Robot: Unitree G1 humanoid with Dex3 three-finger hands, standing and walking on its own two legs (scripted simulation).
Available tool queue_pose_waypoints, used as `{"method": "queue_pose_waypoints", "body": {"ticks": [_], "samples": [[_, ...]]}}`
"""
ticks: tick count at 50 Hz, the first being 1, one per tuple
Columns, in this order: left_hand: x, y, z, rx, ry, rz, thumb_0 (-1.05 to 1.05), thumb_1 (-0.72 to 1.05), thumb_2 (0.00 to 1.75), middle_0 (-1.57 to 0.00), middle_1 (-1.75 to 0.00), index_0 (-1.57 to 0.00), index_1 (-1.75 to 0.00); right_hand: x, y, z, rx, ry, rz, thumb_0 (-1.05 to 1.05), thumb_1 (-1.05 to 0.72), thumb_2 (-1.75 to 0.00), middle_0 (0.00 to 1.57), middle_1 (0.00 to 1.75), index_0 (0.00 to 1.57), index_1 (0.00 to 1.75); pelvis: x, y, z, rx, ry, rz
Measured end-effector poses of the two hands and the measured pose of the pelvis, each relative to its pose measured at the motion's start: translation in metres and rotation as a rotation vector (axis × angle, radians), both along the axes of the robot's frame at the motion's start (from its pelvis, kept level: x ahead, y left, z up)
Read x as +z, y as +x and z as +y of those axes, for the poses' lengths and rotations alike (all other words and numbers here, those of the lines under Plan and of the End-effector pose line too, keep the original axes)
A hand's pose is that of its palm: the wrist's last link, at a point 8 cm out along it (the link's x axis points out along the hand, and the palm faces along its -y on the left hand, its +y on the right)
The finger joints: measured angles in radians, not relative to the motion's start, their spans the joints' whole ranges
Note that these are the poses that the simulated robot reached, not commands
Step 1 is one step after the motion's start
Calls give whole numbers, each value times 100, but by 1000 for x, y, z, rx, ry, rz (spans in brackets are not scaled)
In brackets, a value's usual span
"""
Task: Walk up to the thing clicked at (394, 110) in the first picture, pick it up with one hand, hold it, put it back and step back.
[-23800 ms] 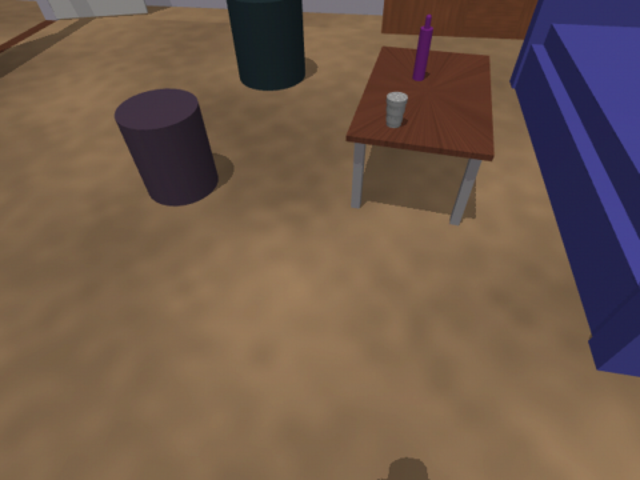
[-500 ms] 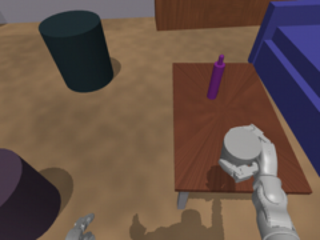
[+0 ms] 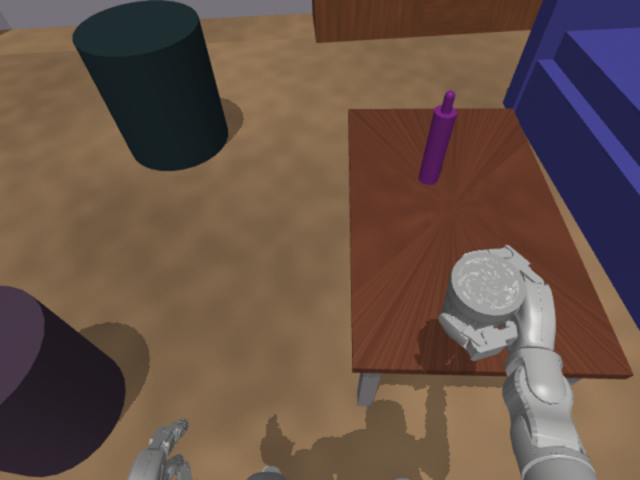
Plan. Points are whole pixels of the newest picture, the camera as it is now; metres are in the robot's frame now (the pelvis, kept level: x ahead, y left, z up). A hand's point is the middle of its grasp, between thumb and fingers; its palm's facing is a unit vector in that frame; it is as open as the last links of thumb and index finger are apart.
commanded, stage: crouch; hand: right
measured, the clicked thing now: (474, 304) +0.34 -0.16 +0.02
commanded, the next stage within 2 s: lower in 1.10 s
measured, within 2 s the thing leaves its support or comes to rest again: neither
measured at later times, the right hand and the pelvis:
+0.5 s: hand (456, 291) +0.43 -0.19 -0.09, palm faces +0.13 +0.99 +0.00, open 10.1 cm; pelvis -0.02 +0.00 -0.10, yaw +0 degrees
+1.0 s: hand (450, 290) +0.46 -0.20 -0.14, palm faces +0.14 +0.99 +0.00, open 10.1 cm; pelvis -0.04 +0.00 -0.16, yaw +1 degrees
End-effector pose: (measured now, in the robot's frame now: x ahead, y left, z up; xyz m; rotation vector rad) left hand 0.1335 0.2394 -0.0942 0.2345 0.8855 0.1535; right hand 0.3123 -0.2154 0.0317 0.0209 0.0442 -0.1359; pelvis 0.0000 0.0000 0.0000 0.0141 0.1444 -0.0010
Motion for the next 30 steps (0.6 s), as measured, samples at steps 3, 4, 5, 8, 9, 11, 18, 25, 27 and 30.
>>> {"method": "queue_pose_waypoints", "body": {"ticks": [3,4,5,8,9,11,18,25,27,30], "samples": [[-6,-2,2,-7,12,17,1,90,91,-19,-30,-19,-30,-14,7,-2,0,1,4,-4,44,-114,69,106,73,106,-7,-3,0,1,-1,29],[-10,-3,3,-9,18,24,1,90,91,-19,-30,-20,-30,-20,10,-3,0,0,6,-4,44,-114,69,106,73,106,-10,-4,0,1,-2,44],[-14,-5,4,-9,23,31,1,90,91,-19,-30,-20,-30,-26,13,-4,-1,-3,6,-4,44,-114,69,106,73,106,-14,-5,0,2,-2,59],[-28,-11,9,-9,40,59,0,90,91,-19,-30,-20,-30,-45,25,-9,-6,-11,2,-4,44,-114,69,107,73,106,-28,-8,0,4,-2,105],[-34,-14,11,-9,45,71,0,90,91,-19,-30,-20,-30,-51,29,-11,-9,-14,1,-4,44,-114,69,107,73,106,-33,-10,0,5,-1,122],[-46,-21,14,-5,52,98,0,90,91,-19,-31,-20,-30,-63,38,-14,-12,-21,-4,-4,44,-114,69,107,72,106,-44,-12,0,5,0,156],[-87,-51,18,14,54,208,0,90,91,-19,-31,-20,-30,-93,68,-24,2,-33,-20,-4,44,-114,69,106,73,106,-77,-15,-2,3,6,251],[-114,-76,15,27,25,289,0,90,91,-19,-30,-20,-30,-117,86,-21,3,-23,-3,-4,45,-115,70,106,73,106,-98,-21,-3,4,10,297],[-120,-81,15,28,19,303,0,91,91,-19,-30,-20,-30,-124,89,-21,2,-23,4,-4,45,-115,70,106,73,106,-102,-23,-2,5,10,308],[-129,-86,16,31,19,315,0,91,91,-20,-30,-20,-30,-133,92,-22,-9,-21,6,-4,45,-115,70,106,73,105,-111,-25,-1,6,12,324]]}}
